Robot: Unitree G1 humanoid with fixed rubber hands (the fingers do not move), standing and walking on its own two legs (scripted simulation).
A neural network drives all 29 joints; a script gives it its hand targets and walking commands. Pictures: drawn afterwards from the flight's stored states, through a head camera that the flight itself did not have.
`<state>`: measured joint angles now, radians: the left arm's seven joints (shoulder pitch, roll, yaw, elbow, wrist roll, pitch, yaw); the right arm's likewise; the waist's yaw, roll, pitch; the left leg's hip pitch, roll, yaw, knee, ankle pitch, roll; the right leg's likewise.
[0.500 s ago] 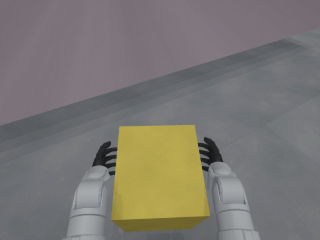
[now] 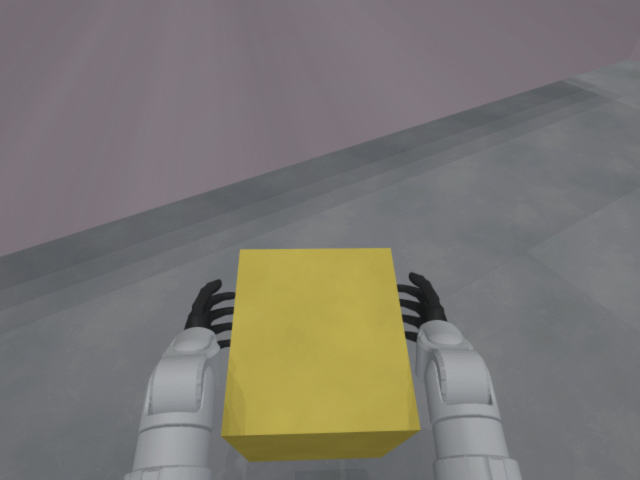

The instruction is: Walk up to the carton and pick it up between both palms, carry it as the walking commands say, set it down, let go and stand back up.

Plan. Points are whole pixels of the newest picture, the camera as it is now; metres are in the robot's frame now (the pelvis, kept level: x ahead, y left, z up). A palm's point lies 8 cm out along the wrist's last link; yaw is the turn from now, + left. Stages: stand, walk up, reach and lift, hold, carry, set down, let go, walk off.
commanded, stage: carry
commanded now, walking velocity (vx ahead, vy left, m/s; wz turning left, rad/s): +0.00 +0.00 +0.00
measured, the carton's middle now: (315, 361) +0.30 +0.00 -0.04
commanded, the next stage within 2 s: none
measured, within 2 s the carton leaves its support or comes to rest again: neither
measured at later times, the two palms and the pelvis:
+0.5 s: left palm (199, 330) +0.29 +0.14 +0.07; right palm (432, 323) +0.29 -0.15 +0.07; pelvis +0.00 +0.00 +0.00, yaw -1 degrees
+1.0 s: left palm (195, 329) +0.29 +0.15 +0.07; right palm (430, 323) +0.29 -0.14 +0.07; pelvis +0.00 +0.01 +0.00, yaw -1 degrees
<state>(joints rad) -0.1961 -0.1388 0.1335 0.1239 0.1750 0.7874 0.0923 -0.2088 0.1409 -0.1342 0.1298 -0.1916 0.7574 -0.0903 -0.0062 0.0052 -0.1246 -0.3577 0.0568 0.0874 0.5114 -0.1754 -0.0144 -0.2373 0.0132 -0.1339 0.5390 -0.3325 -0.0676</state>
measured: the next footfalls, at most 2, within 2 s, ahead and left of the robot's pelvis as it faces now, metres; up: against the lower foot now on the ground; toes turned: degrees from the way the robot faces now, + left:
none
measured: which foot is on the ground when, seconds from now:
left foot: down 0.00-1.00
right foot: down 0.00-1.00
